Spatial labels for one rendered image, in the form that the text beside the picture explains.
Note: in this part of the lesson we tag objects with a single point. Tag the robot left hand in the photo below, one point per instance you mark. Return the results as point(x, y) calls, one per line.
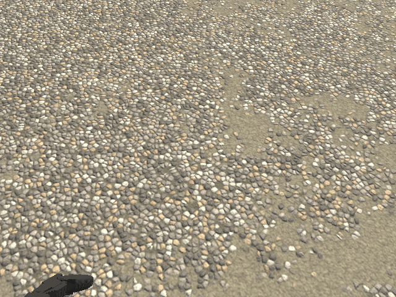
point(59, 285)

